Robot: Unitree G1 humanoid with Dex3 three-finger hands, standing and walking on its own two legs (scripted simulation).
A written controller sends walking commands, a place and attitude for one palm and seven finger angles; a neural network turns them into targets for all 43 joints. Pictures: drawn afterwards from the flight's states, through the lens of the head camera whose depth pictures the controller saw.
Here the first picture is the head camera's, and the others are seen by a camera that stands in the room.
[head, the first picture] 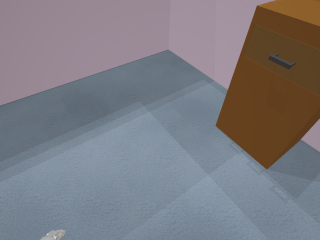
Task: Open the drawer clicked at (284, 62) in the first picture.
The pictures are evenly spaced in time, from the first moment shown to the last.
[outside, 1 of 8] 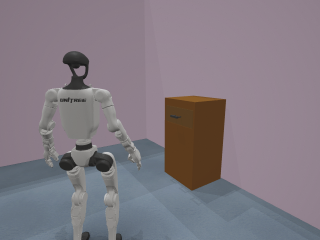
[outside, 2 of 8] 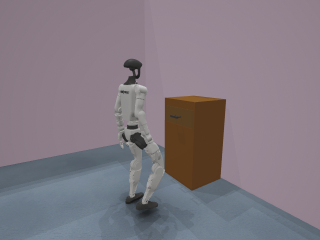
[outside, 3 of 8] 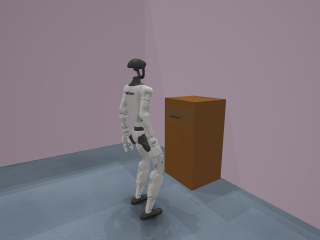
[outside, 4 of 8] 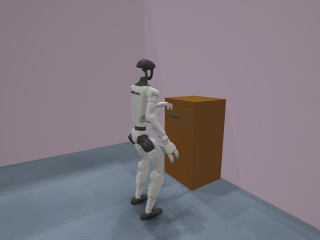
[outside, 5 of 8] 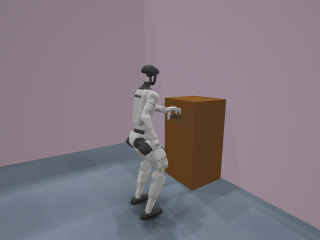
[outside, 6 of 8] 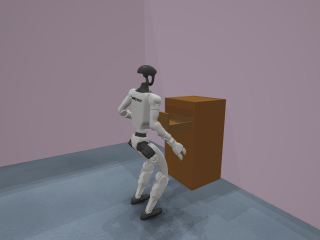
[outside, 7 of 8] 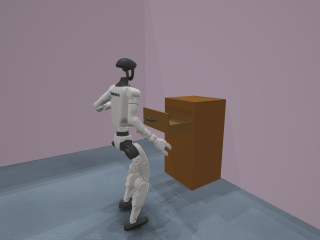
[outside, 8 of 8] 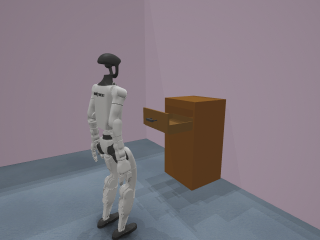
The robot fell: no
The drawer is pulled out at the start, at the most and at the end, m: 0.00 0.30 0.30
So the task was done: yes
